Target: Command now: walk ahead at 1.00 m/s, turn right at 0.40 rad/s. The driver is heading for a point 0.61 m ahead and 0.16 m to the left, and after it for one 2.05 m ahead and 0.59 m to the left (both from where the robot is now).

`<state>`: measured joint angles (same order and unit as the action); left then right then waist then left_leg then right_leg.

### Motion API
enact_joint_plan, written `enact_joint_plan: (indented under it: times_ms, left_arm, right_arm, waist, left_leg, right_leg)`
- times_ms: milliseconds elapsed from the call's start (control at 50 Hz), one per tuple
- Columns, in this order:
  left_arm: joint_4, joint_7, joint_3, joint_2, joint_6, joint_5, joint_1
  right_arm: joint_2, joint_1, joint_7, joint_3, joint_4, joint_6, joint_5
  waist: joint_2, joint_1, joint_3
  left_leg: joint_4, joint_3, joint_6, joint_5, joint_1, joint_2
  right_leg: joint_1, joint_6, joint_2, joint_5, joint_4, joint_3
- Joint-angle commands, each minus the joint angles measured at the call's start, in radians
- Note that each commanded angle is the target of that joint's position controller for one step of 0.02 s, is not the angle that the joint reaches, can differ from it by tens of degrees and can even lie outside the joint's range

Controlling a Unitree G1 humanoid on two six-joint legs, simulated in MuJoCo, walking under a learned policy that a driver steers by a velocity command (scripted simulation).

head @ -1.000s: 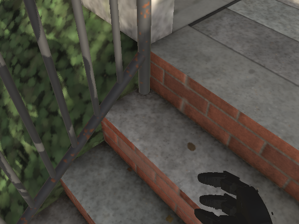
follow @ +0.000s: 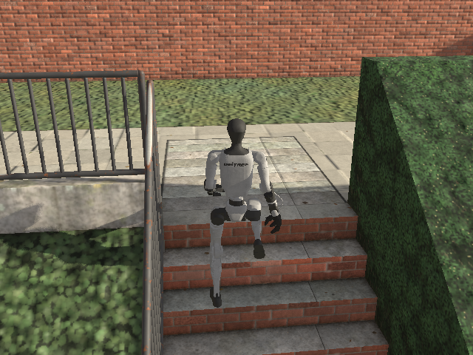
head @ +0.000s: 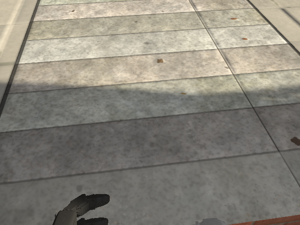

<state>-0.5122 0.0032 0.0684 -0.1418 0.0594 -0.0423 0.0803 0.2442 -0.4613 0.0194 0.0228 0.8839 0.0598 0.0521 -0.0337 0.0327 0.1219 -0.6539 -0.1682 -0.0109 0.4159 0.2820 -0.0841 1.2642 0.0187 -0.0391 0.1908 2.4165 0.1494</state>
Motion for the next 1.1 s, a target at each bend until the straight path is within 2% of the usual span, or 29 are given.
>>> enact_joint_plan:
  times_ms: [20,120,160,180,200,220,240,260,280,300,340,360,400,500,540,600,620,660,680,720,740,760,780,820,860,920,960,1020,1100]
  left_arm:
    - [0.103,0.006,0.046,0.078,-0.001,-0.010,-0.152]
    - [0.202,0.033,0.080,0.096,-0.018,-0.009,-0.384]
    - [0.255,0.071,0.122,0.135,-0.006,0.000,-0.529]
    - [0.202,0.077,0.096,0.112,-0.007,-0.006,-0.424]
    - [0.210,0.069,0.053,0.056,0.009,0.001,-0.308]
    - [0.157,0.049,-0.021,-0.106,-0.004,0.013,-0.077]
    - [0.091,0.033,-0.086,-0.240,-0.009,0.039,0.114]
    - [-0.010,0.023,-0.139,-0.356,-0.018,0.076,0.361]
    - [-0.128,-0.001,-0.156,-0.382,-0.023,0.083,0.557]
    - [-0.139,-0.004,-0.126,-0.292,-0.016,0.060,0.393]
    - [-0.239,0.047,-0.060,-0.049,-0.007,0.076,0.155]
    - [-0.300,0.055,-0.034,0.072,0.005,0.086,0.126]
    - [-0.332,0.050,-0.033,0.120,0.006,0.096,0.062]
    - [-0.368,0.026,-0.001,0.046,-0.006,0.128,0.026]
    - [-0.379,0.011,0.003,0.004,-0.020,0.105,0.093]
    - [-0.439,-0.047,-0.043,-0.191,0.009,0.061,0.355]
    - [-0.414,-0.046,-0.032,-0.191,0.019,0.065,0.252]
    - [-0.401,-0.072,-0.090,-0.401,0.024,0.004,0.328]
    - [-0.357,-0.069,-0.105,-0.430,0.004,0.010,0.229]
    - [-0.245,-0.055,-0.143,-0.439,-0.020,0.028,0.073]
    - [-0.176,-0.020,-0.105,-0.238,0.026,0.038,0.041]
    - [-0.046,0.020,-0.094,-0.157,0.078,0.066,-0.092]
    - [0.027,0.051,-0.079,-0.077,0.124,0.073,-0.154]
    - [0.089,0.090,-0.025,0.017,0.128,0.111,-0.127]
    - [0.052,0.089,0.014,0.071,0.112,0.108,0.032]
    - [0.038,0.036,-0.011,-0.069,0.095,0.091,-0.016]
    - [0.111,-0.002,0.000,-0.052,0.103,0.105,-0.218]
    - [0.146,-0.013,-0.013,-0.045,0.125,0.054,-0.358]
    - [0.115,-0.003,-0.101,-0.158,0.112,-0.004,-0.309]
  right_arm:
    - [-0.014,0.051,-0.021,-0.025,-0.026,0.027,-0.008]
    - [0.035,-0.121,0.012,-0.016,0.057,0.015,-0.024]
    - [0.040,-0.182,0.027,-0.014,0.101,0.008,-0.101]
    - [0.040,-0.198,0.020,-0.027,0.137,0.005,-0.087]
    - [0.117,-0.228,0.003,-0.020,0.160,0.028,-0.076]
    - [0.239,-0.147,-0.002,0.002,0.144,0.042,-0.058]
    - [0.296,-0.020,-0.003,0.026,0.100,0.053,-0.048]
    - [0.174,0.028,-0.021,0.023,0.015,0.077,-0.076]
    - [0.060,0.092,-0.036,0.029,0.023,0.091,-0.081]
    - [-0.046,0.235,-0.053,0.036,-0.065,0.089,-0.091]
    - [-0.209,0.504,-0.063,-0.031,-0.272,0.070,-0.078]
    - [-0.232,0.383,-0.076,-0.049,-0.276,0.050,-0.084]
    - [-0.238,0.182,-0.094,-0.068,-0.222,-0.009,-0.112]
    - [-0.186,0.226,-0.036,-0.080,-0.257,-0.077,-0.075]
    - [-0.130,0.474,-0.033,-0.091,-0.362,-0.080,-0.103]
    - [-0.082,0.595,-0.074,-0.101,-0.438,-0.082,-0.096]
    - [-0.010,0.531,-0.088,-0.064,-0.418,-0.076,-0.121]
    - [0.049,0.425,-0.108,-0.029,-0.417,-0.061,-0.088]
    - [0.124,0.287,-0.106,0.006,-0.377,-0.067,-0.086]
    - [0.230,0.046,-0.113,0.068,-0.291,-0.075,-0.072]
    - [0.205,0.081,-0.133,0.059,-0.232,-0.068,-0.069]
    - [0.100,0.166,-0.120,0.016,-0.241,-0.056,-0.023]
    - [-0.057,0.111,-0.113,-0.038,-0.194,-0.021,0.008]
    - [-0.123,-0.001,-0.108,-0.049,-0.119,0.016,-0.053]
    - [-0.090,0.078,-0.099,-0.038,-0.139,0.023,-0.054]
    - [-0.027,0.119,-0.089,-0.020,-0.175,0.045,-0.068]
    - [-0.025,0.035,-0.068,-0.021,-0.149,0.053,-0.081]
    - [-0.030,-0.068,-0.030,-0.014,-0.124,0.024,-0.085]
    - [0.013,-0.017,-0.018,0.009,-0.128,0.003,-0.082]
  waist:
    - [0.076,-0.029,-0.213]
    - [0.161,0.050,-0.172]
    - [0.178,0.071,-0.177]
    - [0.158,0.007,-0.060]
    - [0.307,-0.078,0.051]
    - [0.401,-0.218,0.144]
    - [0.435,-0.332,0.215]
    - [0.065,-0.347,0.336]
    - [-0.174,-0.339,0.460]
    - [-0.094,-0.233,0.315]
    - [-0.093,-0.081,-0.058]
    - [-0.107,0.012,-0.119]
    - [-0.125,0.149,-0.147]
    - [-0.024,0.191,-0.291]
    - [-0.002,0.118,-0.303]
    - [-0.001,0.034,-0.177]
    - [0.012,0.112,-0.103]
    - [-0.159,0.199,0.112]
    - [-0.237,0.251,0.142]
    - [-0.160,0.289,0.159]
    - [0.182,0.144,0.055]
    - [0.320,0.045,0.022]
    - [0.239,-0.013,-0.071]
    - [-0.026,-0.084,-0.198]
    - [-0.091,-0.162,-0.168]
    - [-0.173,-0.144,-0.168]
    - [-0.077,-0.063,-0.203]
    - [0.104,0.032,-0.165]
    - [0.238,-0.011,-0.059]
  left_leg:
    - [0.417,0.313,0.197,0.110,0.024,-0.253]
    - [0.660,0.251,0.206,0.040,-0.117,-0.274]
    - [0.816,0.148,0.207,-0.202,0.036,-0.256]
    - [0.756,0.063,0.225,-0.656,0.029,-0.222]
    - [0.600,0.057,0.232,-1.579,-0.024,-0.240]
    - [0.413,0.087,0.216,-1.897,-0.205,-0.243]
    - [0.166,0.148,0.190,-1.944,-0.168,-0.240]
    - [-0.249,0.220,0.157,-1.494,0.259,-0.120]
    - [-0.738,0.408,0.151,-0.423,0.440,0.075]
    - [-1.233,0.561,0.137,-0.346,0.617,0.133]
    - [-1.508,0.440,0.193,-0.424,0.920,0.053]
    - [-1.539,0.435,0.223,-0.453,0.923,0.026]
    - [-1.529,0.425,0.232,-0.465,0.906,0.035]
    - [-1.806,0.310,0.170,-0.455,1.105,0.128]
    - [-1.470,0.122,0.178,-0.466,1.029,0.125]
    - [-1.173,-0.004,0.162,-0.363,0.941,0.013]
    - [-1.052,-0.080,0.210,-0.326,0.629,0.084]
    - [-0.936,-0.185,0.191,-0.073,0.252,0.167]
    - [-0.832,-0.147,0.205,0.141,0.253,0.194]
    - [-0.326,0.133,0.274,0.229,0.004,0.205]
    - [-0.079,0.530,0.352,0.126,-0.060,0.132]
    - [0.340,1.143,0.419,0.559,-0.001,0.051]
    - [0.424,1.262,0.329,0.594,0.083,0.000]
    - [0.307,1.083,0.221,0.387,0.105,0.059]
    - [0.198,0.784,0.210,0.158,0.125,0.152]
    - [0.321,0.694,0.254,0.055,0.202,0.151]
    - [0.420,0.674,0.259,-0.027,0.251,0.166]
    - [0.498,0.644,0.268,-0.189,0.152,0.132]
    - [0.348,0.682,0.183,-0.627,-0.082,0.147]
  right_leg:
    - [0.300,-0.004,-0.029,-0.073,-0.039,0.022]
    - [0.249,-0.006,-0.165,0.011,-0.360,-0.155]
    - [-0.252,0.042,-0.194,0.190,-0.865,-0.263]
    - [-0.594,0.059,-0.094,0.215,-0.960,-0.394]
    - [-0.908,0.067,0.032,0.373,-0.968,-0.395]
    - [-0.976,0.077,0.085,0.447,-1.178,-0.332]
    - [-1.136,0.087,0.049,0.370,-1.304,-0.128]
    - [-1.484,0.187,-0.189,0.466,-1.628,0.472]
    - [-1.537,0.171,-0.324,0.819,-2.073,0.929]
    - [-1.324,0.088,-0.419,0.802,-2.122,0.958]
    - [-0.970,0.046,-0.395,0.579,-1.990,0.470]
    - [-0.883,0.006,-0.349,0.433,-1.938,0.267]
    - [-0.810,-0.058,-0.275,0.172,-1.921,-0.098]
    - [-0.750,-0.035,-0.259,-0.116,-2.091,-0.408]
    - [-0.698,-0.063,-0.160,-0.082,-2.218,-0.558]
    - [-1.017,0.022,-0.242,-0.123,-2.417,-0.511]
    - [-0.964,-0.006,-0.168,-0.685,-2.359,-0.604]
    - [-1.123,0.066,-0.252,-1.773,-2.173,-0.549]
    - [-1.296,0.092,-0.293,-1.964,-2.015,-0.502]
    - [-1.265,0.182,-0.303,-1.583,-1.491,-0.399]
    - [-0.932,0.164,-0.088,-0.352,-1.181,-0.280]
    - [-0.621,0.149,0.159,-0.050,-0.701,-0.047]
    - [-0.450,0.196,0.137,-0.044,-0.413,0.079]
    - [-0.227,0.212,0.091,-0.012,-0.252,0.073]
    - [-0.171,0.168,0.045,-0.010,-0.266,0.034]
    - [-0.274,0.067,-0.013,-0.022,-0.667,-0.058]
    - [-0.350,0.040,-0.020,-0.042,-0.970,-0.131]
    - [-0.556,-0.028,0.023,-0.151,-1.404,-0.179]
    - [-0.913,-0.060,0.179,-0.201,-1.925,-0.148]
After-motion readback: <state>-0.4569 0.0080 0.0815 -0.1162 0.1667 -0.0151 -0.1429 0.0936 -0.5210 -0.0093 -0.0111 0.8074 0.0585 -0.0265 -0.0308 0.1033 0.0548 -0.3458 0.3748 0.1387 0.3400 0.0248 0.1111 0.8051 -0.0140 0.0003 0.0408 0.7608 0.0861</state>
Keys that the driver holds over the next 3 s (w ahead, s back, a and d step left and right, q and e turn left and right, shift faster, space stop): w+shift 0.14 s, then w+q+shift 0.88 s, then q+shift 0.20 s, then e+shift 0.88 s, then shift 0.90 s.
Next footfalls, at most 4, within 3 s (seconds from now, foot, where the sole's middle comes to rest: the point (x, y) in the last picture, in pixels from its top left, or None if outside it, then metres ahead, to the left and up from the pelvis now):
0.24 right None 0.26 -0.25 -0.56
0.70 left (179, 199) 0.50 -0.08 -0.36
1.20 right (158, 113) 0.91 -0.03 -0.36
1.54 left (107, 136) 0.78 0.17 -0.36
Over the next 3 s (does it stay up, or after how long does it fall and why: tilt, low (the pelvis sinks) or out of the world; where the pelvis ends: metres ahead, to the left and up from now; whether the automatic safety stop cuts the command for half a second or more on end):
stays up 0.84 -0.02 0.40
